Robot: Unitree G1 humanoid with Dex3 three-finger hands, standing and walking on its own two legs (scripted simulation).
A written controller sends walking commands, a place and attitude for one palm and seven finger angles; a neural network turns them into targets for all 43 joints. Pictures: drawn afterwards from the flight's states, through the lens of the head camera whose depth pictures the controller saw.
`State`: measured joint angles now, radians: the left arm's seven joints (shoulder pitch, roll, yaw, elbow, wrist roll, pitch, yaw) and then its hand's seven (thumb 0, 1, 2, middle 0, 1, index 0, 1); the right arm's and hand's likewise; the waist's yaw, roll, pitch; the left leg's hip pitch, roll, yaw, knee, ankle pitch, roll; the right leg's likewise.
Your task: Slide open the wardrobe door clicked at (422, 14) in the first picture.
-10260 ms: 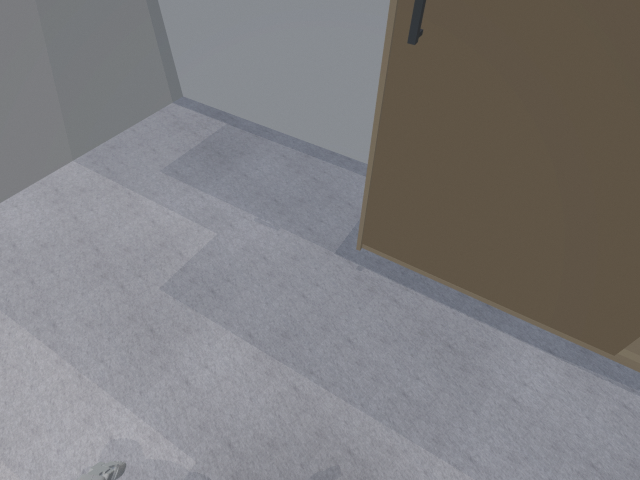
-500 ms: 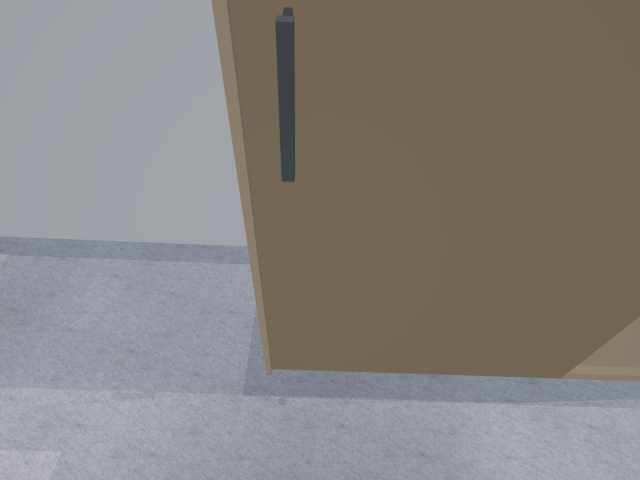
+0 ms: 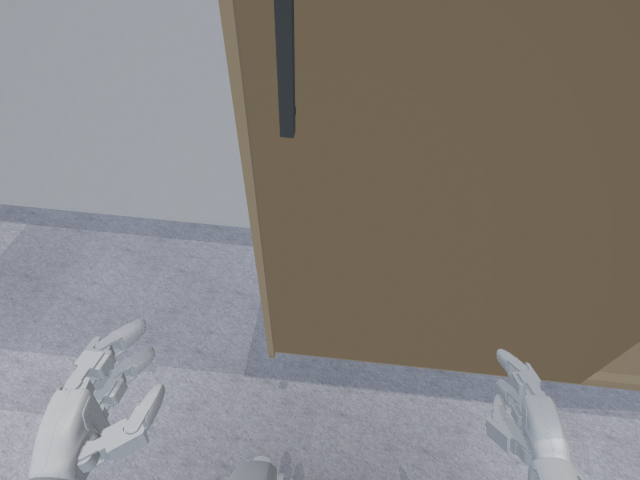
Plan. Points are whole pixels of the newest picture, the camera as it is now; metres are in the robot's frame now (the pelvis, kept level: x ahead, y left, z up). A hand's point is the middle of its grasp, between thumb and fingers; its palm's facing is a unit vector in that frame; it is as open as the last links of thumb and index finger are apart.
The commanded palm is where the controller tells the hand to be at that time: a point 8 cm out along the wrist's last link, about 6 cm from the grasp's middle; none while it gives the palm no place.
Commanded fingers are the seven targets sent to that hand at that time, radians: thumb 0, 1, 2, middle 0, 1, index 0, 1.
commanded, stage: raise the hand with hooked fingers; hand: left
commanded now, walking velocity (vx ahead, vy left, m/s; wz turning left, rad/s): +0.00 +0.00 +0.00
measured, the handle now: (288, 48) +0.56 +0.10 +0.27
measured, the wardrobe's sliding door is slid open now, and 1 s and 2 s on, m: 0.00 0.00 0.00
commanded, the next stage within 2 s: move the hooked fingers beside the handle in 1.64 s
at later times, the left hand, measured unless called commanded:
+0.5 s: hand (99, 303) +0.24 +0.24 +0.15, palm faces +0.06 -1.00 -0.08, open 11.8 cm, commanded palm +0.21 +0.30 +0.18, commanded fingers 0.00 -0.24 0.41 -0.28 -1.03 -0.28 -1.03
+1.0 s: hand out of the picture +0.26 +0.30 +0.26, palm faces +0.12 -0.99 -0.10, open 13.9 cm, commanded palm +0.23 +0.34 +0.28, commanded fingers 0.00 -0.50 0.30 -0.30 -1.20 -0.30 -1.20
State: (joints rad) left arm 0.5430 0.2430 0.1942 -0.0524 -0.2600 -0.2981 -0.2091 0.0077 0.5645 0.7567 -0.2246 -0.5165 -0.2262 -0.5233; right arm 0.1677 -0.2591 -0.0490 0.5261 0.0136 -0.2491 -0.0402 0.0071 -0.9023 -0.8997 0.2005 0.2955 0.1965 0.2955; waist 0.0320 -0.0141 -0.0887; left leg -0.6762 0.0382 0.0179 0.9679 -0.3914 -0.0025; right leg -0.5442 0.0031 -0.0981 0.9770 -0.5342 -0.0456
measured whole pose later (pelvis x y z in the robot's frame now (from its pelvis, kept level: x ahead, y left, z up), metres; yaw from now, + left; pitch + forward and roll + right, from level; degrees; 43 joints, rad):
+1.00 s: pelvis +0.00 +0.03 +0.06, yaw +1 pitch -6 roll -1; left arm -0.10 0.46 0.40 -0.08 -0.33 0.30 -0.33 -0.01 -0.48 0.31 -0.30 -1.19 -0.30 -1.19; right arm 0.12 -0.22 0.12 0.64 0.09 -0.20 -0.13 0.01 -0.90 -0.90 0.21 0.30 0.20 0.30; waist 0.10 0.04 0.01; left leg -0.20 -0.01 0.03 0.47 -0.17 0.03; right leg -0.06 -0.01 -0.09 0.43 -0.28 0.00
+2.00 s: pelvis +0.01 +0.01 +0.06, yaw +0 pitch -5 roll +0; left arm -0.26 0.47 0.40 0.01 -0.31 0.41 -0.32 -0.02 -0.50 0.30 -0.30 -1.20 -0.30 -1.21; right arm 0.14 -0.27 0.08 0.65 0.11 -0.16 -0.12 0.01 -0.90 -0.90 0.20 0.30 0.20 0.30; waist 0.08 0.05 -0.02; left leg -0.20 0.01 0.04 0.47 -0.19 0.02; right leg -0.07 0.00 -0.08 0.45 -0.30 -0.02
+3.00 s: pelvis +0.02 +0.00 +0.06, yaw -2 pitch -2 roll +0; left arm -0.68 0.36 0.24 0.48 -0.20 0.35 -0.11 -0.02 -0.50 0.30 -0.30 -1.20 -0.30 -1.21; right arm 0.20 -0.26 0.04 0.72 0.09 -0.06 -0.11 0.01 -0.90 -0.90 0.20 0.30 0.20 0.30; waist 0.00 0.03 -0.03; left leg -0.21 0.03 0.05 0.42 -0.18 -0.01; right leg -0.10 0.02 -0.06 0.42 -0.29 -0.04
